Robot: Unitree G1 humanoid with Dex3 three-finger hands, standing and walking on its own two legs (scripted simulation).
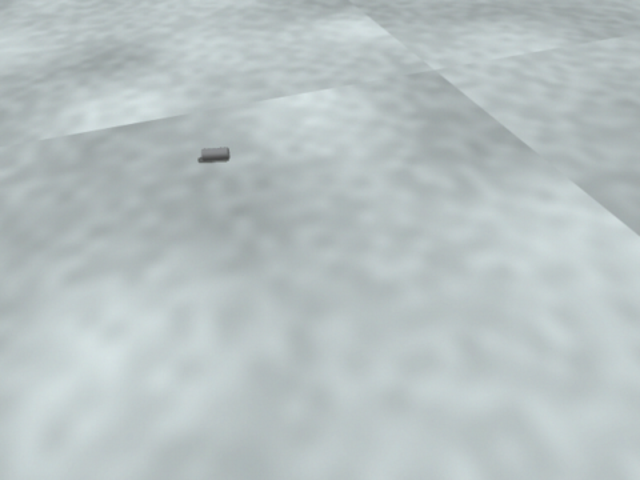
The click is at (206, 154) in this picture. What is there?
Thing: lying can
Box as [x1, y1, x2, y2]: [201, 147, 229, 160]
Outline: 228,148 226,147 202,149 202,158 203,160 229,158
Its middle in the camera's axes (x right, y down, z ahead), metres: -0.55 -0.46 +2.08
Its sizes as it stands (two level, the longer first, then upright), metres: 0.138 0.063 0.063
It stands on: the floor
